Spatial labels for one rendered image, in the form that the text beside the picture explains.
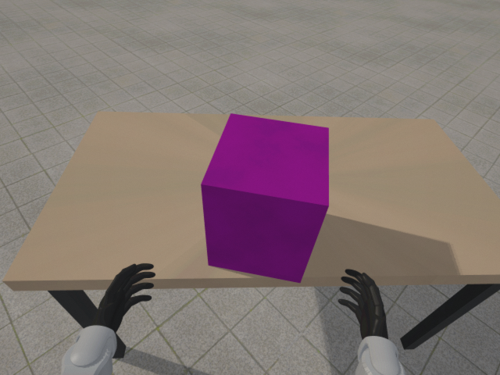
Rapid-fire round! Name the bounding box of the left robot hand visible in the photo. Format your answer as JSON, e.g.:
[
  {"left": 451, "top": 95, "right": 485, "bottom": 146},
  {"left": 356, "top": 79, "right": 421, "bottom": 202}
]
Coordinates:
[{"left": 91, "top": 263, "right": 155, "bottom": 333}]

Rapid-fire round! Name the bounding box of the right robot hand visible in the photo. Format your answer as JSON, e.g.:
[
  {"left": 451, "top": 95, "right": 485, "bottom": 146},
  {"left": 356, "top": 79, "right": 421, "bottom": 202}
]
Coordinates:
[{"left": 338, "top": 269, "right": 388, "bottom": 339}]

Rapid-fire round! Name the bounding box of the carton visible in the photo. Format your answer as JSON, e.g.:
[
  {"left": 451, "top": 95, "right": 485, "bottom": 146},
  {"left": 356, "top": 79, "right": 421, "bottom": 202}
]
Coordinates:
[{"left": 201, "top": 113, "right": 329, "bottom": 283}]

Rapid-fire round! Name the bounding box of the robot left forearm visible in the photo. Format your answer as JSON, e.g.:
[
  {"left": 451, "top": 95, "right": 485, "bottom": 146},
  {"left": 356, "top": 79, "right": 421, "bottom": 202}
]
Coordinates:
[{"left": 61, "top": 325, "right": 117, "bottom": 375}]

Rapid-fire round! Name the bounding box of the robot right forearm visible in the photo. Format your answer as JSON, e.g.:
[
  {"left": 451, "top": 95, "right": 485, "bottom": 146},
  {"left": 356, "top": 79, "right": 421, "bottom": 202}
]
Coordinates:
[{"left": 355, "top": 336, "right": 405, "bottom": 375}]

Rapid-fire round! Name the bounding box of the table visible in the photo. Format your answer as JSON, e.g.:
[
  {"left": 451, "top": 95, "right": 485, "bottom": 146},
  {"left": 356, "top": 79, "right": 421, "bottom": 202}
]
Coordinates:
[{"left": 2, "top": 111, "right": 500, "bottom": 359}]

